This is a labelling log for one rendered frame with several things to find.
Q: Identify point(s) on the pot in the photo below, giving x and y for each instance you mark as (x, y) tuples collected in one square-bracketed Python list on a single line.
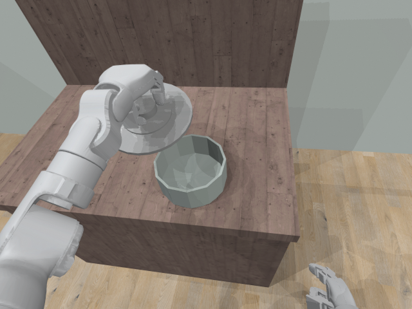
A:
[(192, 172)]

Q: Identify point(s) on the left robot hand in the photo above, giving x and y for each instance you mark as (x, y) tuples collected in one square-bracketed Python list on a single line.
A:
[(138, 79)]

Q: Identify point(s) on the robot left upper arm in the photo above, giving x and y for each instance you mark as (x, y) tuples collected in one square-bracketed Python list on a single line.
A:
[(43, 245)]

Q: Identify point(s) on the knob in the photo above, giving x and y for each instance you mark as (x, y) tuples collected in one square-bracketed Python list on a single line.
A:
[(147, 105)]

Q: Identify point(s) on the table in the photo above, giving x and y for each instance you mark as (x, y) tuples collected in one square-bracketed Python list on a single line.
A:
[(232, 58)]

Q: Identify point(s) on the lid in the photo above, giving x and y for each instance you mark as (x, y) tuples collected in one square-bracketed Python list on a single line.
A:
[(167, 127)]

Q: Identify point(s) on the robot left forearm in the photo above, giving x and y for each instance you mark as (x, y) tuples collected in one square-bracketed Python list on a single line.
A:
[(75, 170)]

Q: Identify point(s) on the right robot hand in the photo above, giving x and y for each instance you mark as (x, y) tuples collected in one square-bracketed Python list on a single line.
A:
[(337, 292)]

